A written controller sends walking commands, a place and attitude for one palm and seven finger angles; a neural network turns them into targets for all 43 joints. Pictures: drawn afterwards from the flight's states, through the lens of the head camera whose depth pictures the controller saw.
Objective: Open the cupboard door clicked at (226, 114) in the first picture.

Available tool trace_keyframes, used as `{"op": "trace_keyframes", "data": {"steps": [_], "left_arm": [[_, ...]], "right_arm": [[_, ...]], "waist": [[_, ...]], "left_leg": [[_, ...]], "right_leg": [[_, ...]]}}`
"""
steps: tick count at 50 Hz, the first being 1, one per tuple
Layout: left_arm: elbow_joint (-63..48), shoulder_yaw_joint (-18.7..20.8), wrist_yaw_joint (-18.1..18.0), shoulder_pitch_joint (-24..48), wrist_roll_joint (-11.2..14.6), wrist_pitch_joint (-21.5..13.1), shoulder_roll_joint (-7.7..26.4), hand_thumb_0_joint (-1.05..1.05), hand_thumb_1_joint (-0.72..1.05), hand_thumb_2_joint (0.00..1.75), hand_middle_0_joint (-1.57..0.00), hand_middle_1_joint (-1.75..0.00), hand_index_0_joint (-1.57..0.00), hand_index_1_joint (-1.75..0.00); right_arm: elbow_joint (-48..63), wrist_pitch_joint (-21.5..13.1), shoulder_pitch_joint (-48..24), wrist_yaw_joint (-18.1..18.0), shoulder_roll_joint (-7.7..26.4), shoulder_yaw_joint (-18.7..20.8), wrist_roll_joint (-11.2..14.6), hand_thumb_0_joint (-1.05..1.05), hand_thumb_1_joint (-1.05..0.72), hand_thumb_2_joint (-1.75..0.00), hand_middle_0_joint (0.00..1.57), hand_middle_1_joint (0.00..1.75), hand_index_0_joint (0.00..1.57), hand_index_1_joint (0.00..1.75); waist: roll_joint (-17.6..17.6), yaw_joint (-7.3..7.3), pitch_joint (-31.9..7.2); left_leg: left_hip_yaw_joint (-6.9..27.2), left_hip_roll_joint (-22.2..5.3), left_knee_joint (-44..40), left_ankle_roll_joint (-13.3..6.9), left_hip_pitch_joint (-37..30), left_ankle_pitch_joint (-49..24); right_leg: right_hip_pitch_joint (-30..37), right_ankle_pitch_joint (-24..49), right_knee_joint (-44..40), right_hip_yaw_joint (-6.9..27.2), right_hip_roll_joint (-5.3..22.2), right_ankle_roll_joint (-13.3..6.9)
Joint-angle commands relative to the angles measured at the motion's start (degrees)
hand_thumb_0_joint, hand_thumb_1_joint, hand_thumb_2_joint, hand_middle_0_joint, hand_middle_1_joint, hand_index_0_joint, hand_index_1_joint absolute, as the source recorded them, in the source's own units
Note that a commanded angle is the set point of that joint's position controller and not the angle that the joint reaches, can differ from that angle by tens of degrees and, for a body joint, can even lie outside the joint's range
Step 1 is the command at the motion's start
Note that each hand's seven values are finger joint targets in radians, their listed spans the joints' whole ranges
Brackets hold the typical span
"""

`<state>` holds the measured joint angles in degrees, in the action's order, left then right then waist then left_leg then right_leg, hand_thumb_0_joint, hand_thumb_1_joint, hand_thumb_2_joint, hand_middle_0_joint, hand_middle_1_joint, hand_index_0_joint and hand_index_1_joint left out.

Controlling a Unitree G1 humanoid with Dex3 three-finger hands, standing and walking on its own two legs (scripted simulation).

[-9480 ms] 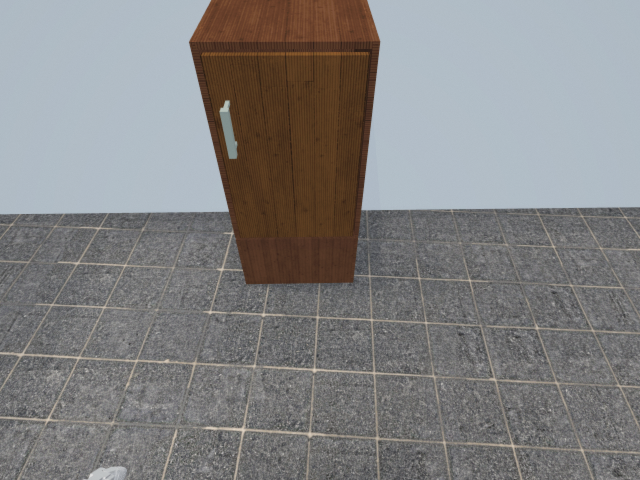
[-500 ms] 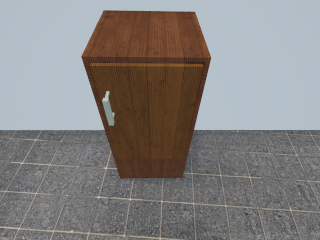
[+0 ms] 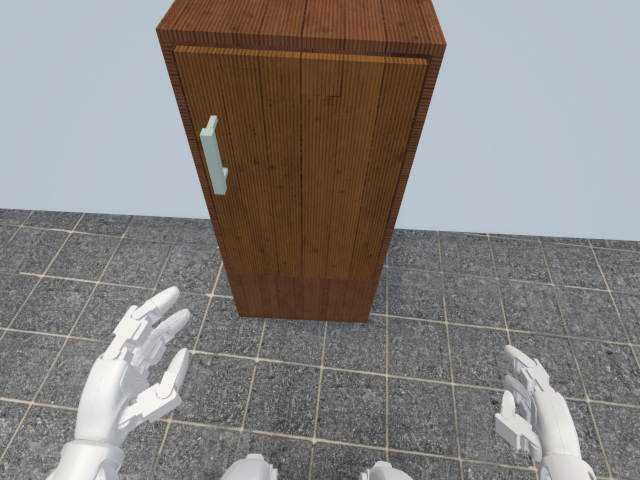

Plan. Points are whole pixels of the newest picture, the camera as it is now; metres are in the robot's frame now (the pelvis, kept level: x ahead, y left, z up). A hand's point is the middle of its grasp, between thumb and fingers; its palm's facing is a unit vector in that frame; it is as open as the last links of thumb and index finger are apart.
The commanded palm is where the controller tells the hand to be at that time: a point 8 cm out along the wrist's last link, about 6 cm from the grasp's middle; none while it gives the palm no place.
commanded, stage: raise the hand with hooked fingers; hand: left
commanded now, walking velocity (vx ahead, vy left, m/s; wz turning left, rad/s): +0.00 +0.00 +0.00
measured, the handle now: (216, 156) +0.61 +0.23 +0.02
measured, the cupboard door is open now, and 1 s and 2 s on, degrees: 0 0 0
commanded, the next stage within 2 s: move the hooked fingers beside the handle in 1.76 s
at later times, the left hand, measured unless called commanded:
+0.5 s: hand (129, 380) +0.23 +0.24 +0.01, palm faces +0.01 -1.00 -0.05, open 11.1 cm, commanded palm +0.20 +0.29 +0.02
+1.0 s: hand (89, 357) +0.25 +0.29 +0.02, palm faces +0.02 -1.00 -0.06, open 13.7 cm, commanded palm +0.23 +0.34 +0.03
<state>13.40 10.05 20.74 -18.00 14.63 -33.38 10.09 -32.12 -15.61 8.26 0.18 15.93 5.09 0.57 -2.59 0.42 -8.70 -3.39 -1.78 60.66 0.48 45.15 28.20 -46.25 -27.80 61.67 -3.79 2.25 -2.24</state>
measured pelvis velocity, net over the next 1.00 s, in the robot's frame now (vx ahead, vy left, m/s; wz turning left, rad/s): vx -0.01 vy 0.04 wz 0.01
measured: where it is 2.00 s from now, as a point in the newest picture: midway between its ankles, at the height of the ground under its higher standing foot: outside the picture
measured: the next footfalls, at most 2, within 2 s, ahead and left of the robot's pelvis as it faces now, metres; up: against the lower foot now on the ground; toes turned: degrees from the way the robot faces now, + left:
none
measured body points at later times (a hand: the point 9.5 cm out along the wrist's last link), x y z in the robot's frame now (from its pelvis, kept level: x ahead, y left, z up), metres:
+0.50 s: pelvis -0.02 +0.02 -0.02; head +0.05 +0.02 +0.42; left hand +0.22 +0.29 +0.02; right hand +0.11 -0.22 -0.12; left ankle +0.01 +0.13 -0.66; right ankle +0.02 -0.09 -0.66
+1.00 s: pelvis -0.01 +0.04 -0.02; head +0.07 +0.07 +0.42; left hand +0.24 +0.35 +0.02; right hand +0.18 -0.19 -0.09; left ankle +0.02 +0.13 -0.66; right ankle +0.02 -0.09 -0.66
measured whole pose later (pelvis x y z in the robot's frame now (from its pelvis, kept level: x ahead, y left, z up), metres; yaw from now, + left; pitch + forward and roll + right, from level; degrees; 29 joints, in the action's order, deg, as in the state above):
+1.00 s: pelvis -0.01 +0.04 -0.02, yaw +1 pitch +17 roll -4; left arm 13.9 19.5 24.2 -7.2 18.1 -20.9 20.0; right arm -28.9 -11.8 12.4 -2.2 14.4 -2.5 1.1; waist 0.7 0.3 -7.4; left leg -0.2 -1.7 68.9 -2.7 55.5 30.3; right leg -52.5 -27.9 64.0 -6.5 2.3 0.4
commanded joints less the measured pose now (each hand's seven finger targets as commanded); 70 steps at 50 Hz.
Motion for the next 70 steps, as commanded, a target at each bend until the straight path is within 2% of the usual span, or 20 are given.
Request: {"op": "trace_keyframes", "data": {"steps": [1, 2, 3, 5, 6, 10, 11, 16, 18, 22, 29, 35, 38, 43, 51, 54, 59, 61, 67, 70], "left_arm": [[-14.36, 7.78, 2.18, 3.65, 4.9, 0.1, 10.72, 0.0, 0.48, 0.72, -0.23, -0.57, -0.23, -0.57], [-18.53, 8.14, 1.12, 4.41, 4.75, 0.69, 11.4, 0.0, 0.46, 0.71, -0.23, -0.58, -0.23, -0.58], [-21.48, 6.9, 0.05, 5.51, 4.47, 0.87, 10.43, 0.0, 0.43, 0.7, -0.23, -0.6, -0.23, -0.6], [-28.1, 6.66, -1.64, 9.5, 3.06, 0.2, 12.15, 0.0, 0.39, 0.68, -0.24, -0.63, -0.24, -0.63], [-29.22, 5.84, -1.82, 12.06, 2.68, 0.47, 12.79, 0.0, 0.36, 0.67, -0.24, -0.64, -0.24, -0.64], [-23.28, 4.51, -0.24, 11.93, 2.5, 3.75, 12.38, 0.0, 0.27, 0.63, -0.25, -0.7, -0.25, -0.7], [-20.0, 6.1, 0.56, 11.12, 3.05, 5.5, 13.53, 0.0, 0.25, 0.62, -0.25, -0.72, -0.25, -0.72], [-14.43, 11.55, 1.52, 6.21, 5.33, 11.75, 15.44, 0.0, 0.13, 0.57, -0.25, -0.8, -0.25, -0.8], [-15.75, 12.36, 0.68, 6.31, 5.19, 11.64, 15.85, 0.0, 0.08, 0.55, -0.26, -0.82, -0.26, -0.82], [-14.41, 11.79, -0.8, 8.05, 5.11, 8.96, 14.87, 0.0, -0.01, 0.51, -0.27, -0.88, -0.27, -0.88], [-13.74, 11.26, -0.42, 9.33, 4.48, 5.3, 15.53, 0.0, -0.17, 0.44, -0.28, -0.99, -0.28, -0.99], [-13.56, 13.11, 0.34, 10.13, 5.09, 5.53, 17.12, 0.0, -0.31, 0.38, -0.29, -1.08, -0.29, -1.08], [-14.54, 12.65, 0.84, 12.24, 4.69, 5.88, 17.65, 0.0, -0.38, 0.35, -0.29, -1.12, -0.29, -1.12], [-12.93, 12.91, 2.02, 15.49, 4.55, 7.6, 18.71, 0.0, -0.5, 0.3, -0.3, -1.2, -0.3, -1.2], [-9.27, 16.22, 4.58, 19.74, 5.51, 9.22, 22.18, 0.0, -0.5, 0.3, -0.3, -1.2, -0.3, -1.2], [-6.54, 16.96, 5.99, 20.61, 6.2, 9.51, 22.58, 0.0, -0.5, 0.3, -0.3, -1.2, -0.3, -1.2], [-5.34, 18.85, 7.51, 24.19, 6.71, 9.42, 25.37, 0.0, -0.5, 0.3, -0.3, -1.2, -0.3, -1.2], [-3.12, 20.26, 8.0, 24.46, 7.08, 9.65, 26.95, 0.0, -0.5, 0.3, -0.3, -1.2, -0.3, -1.2], [-1.69, 20.03, 9.3, 23.48, 7.98, 9.4, 26.2, 0.0, -0.5, 0.3, -0.3, -1.2, -0.3, -1.2], [-2.6, 19.99, 8.56, 23.01, 7.78, 8.86, 26.32, 0.0, -0.5, 0.3, -0.3, -1.2, -0.3, -1.2]], "right_arm": [[13.81, -1.33, -1.6, -1.23, 5.89, 0.92, 0.82, 0.0, -0.9, -0.9, 0.2, 0.3, 0.2, 0.3], [14.32, -0.96, -0.7, -1.63, 5.81, 0.84, 0.92, 0.0, -0.9, -0.9, 0.2, 0.3, 0.2, 0.3], [14.04, -0.69, 0.5, -2.03, 5.32, 0.45, 1.0, 0.0, -0.9, -0.9, 0.2, 0.3, 0.2, 0.3], [12.89, -0.61, 2.35, -2.87, 5.03, -0.13, 0.65, 0.0, -0.9, -0.9, 0.2, 0.3, 0.2, 0.3], [12.32, -0.43, 2.84, -3.2, 5.34, -0.66, 0.39, 0.0, -0.9, -0.9, 0.2, 0.3, 0.2, 0.3], [9.18, -1.07, 2.83, -4.17, 5.6, -1.79, 0.82, 0.0, -0.9, -0.9, 0.2, 0.3, 0.2, 0.3], [8.94, -0.99, 2.39, -4.45, 5.83, -2.05, 0.98, 0.0, -0.9, -0.9, 0.2, 0.3, 0.2, 0.3], [9.35, -0.85, 0.84, -4.42, 5.21, -2.42, 1.31, 0.0, -0.9, -0.9, 0.2, 0.3, 0.2, 0.3], [9.11, -0.83, 1.4, -4.13, 5.03, -2.28, 1.2, 0.0, -0.9, -0.9, 0.2, 0.3, 0.2, 0.3], [8.57, -1.18, 2.2, -3.75, 5.36, -2.24, 0.82, 0.0, -0.9, -0.9, 0.2, 0.3, 0.2, 0.3], [8.36, -1.34, 4.66, -3.71, 7.25, -1.74, 0.89, 0.0, -0.9, -0.9, 0.2, 0.3, 0.2, 0.3], [8.91, -0.32, 5.46, -3.68, 7.88, -1.75, 0.83, 0.0, -0.9, -0.9, 0.2, 0.3, 0.2, 0.3], [9.31, 0.14, 5.66, -3.45, 8.06, -2.08, 0.83, 0.0, -0.9, -0.9, 0.2, 0.3, 0.2, 0.3], [9.61, 0.78, 5.91, -3.43, 8.59, -2.41, 0.84, 0.0, -0.9, -0.9, 0.2, 0.3, 0.2, 0.3], [9.52, 1.3, 6.44, -3.68, 8.72, -2.87, 0.71, 0.0, -0.9, -0.9, 0.2, 0.3, 0.2, 0.3], [9.17, 1.55, 6.49, -3.76, 8.83, -2.88, 1.0, 0.0, -0.9, -0.9, 0.2, 0.3, 0.2, 0.3], [8.6, 1.59, 6.59, -3.93, 9.03, -2.85, 1.09, 0.0, -0.9, -0.9, 0.2, 0.3, 0.2, 0.3], [8.56, 1.71, 7.02, -3.95, 9.21, -2.96, 0.94, 0.0, -0.9, -0.9, 0.2, 0.3, 0.2, 0.3], [8.7, 1.71, 7.46, -3.76, 9.26, -2.65, 1.21, 0.0, -0.9, -0.9, 0.2, 0.3, 0.2, 0.3], [8.58, 1.78, 7.59, -3.42, 9.26, -2.44, 1.28, 0.0, -0.9, -0.9, 0.2, 0.3, 0.2, 0.3]], "waist": [[2.41, 2.15, -10.09], [4.19, 2.0, -11.41], [4.58, 0.55, -11.02], [7.18, -0.92, -13.75], [5.67, -2.43, -13.0], [7.57, -3.65, -9.86], [5.83, -2.99, -9.74], [4.55, 0.91, -14.21], [4.72, 1.03, -15.48], [2.06, 0.21, -12.55], [5.24, -0.26, -12.62], [6.78, -0.16, -13.31], [10.22, -0.24, -13.6], [10.85, -0.88, -13.32], [10.22, -0.47, -15.44], [8.16, -0.79, -15.15], [10.15, -0.59, -16.74], [8.98, -0.5, -16.23], [8.02, -0.36, -17.82], [8.72, -0.54, -16.54]], "left_leg": [[1.05, 3.92, 1.75, -1.25, 7.49, -5.23], [1.62, 3.17, 1.95, -1.51, 6.33, -4.3], [1.9, 2.59, 2.75, -1.94, 5.53, -4.97], [2.6, 1.69, 4.24, -2.4, 4.47, -7.58], [3.37, 1.34, 4.99, -2.58, 5.2, -7.25], [4.7, 0.98, 4.59, -2.41, 6.42, -5.08], [4.96, 1.01, 4.71, -2.38, 7.51, -5.03], [4.99, 1.52, 1.76, -2.02, 7.66, -7.13], [5.01, 1.4, 0.5, -2.04, 5.92, -8.58], [5.5, 1.43, -1.09, -2.0, 6.16, -7.21], [6.26, 1.42, -4.15, -1.75, 1.49, -5.99], [6.68, 1.37, -4.87, -1.29, -0.67, -8.89], [7.52, 1.0, -5.54, -0.55, -3.36, -10.75], [8.35, 0.77, -5.88, 0.0, -4.68, -11.51], [8.55, 0.73, -4.86, 0.54, -5.8, -17.83], [7.92, 0.75, -4.67, 0.08, -4.87, -16.4], [7.7, 0.79, -4.57, -0.04, -5.63, -17.15], [7.47, 0.88, -4.34, -0.4, -4.18, -17.14], [6.5, 1.07, -4.09, -1.12, -3.76, -17.51], [6.36, 0.98, -4.34, -1.04, -3.85, -17.15]], "right_leg": [[4.46, -2.83, -7.34, 9.55, -1.11, 0.83], [3.59, -5.07, -7.9, 9.55, -1.38, 0.89], [3.11, -3.98, -8.22, 9.51, -1.63, 0.98], [3.37, 0.32, -7.28, 9.4, -1.89, 0.94], [1.72, 0.06, -6.5, 8.75, -2.52, 0.95], [-1.15, -1.79, -7.11, 6.89, -2.93, 1.02], [-0.4, -2.74, -7.27, 7.02, -3.11, 0.91], [5.7, -2.74, -8.37, 6.71, -2.32, 1.16], [5.83, -0.44, -7.87, 5.48, -2.15, 1.36], [3.09, -1.73, -7.18, 3.69, -2.64, 1.32], [-0.78, 0.94, -4.77, 0.29, -3.08, 0.76], [-0.42, 4.36, -4.22, -0.61, -3.36, 0.61], [-1.57, 5.65, -3.33, -1.26, -3.65, 0.3], [-2.54, 6.35, -3.38, -1.71, -3.87, 0.27], [-1.33, 9.53, -3.05, -1.78, -4.21, 0.09], [-0.68, 9.42, -3.89, -1.55, -4.15, 0.37], [-0.38, 9.69, -4.13, -1.12, -3.96, 0.24], [0.52, 9.93, -4.27, -0.94, -4.18, 0.09], [2.62, 11.35, -5.02, -0.15, -3.9, 0.41], [1.87, 10.96, -5.2, -0.2, -3.85, 0.51]]}}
